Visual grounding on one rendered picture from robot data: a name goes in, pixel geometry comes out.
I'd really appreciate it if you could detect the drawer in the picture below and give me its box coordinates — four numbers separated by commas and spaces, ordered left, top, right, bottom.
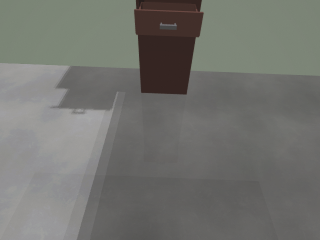
134, 2, 204, 38

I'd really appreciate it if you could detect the handle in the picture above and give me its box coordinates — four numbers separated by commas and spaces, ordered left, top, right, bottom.
160, 22, 177, 30

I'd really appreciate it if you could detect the cabinet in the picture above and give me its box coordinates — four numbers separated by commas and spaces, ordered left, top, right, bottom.
136, 0, 202, 95

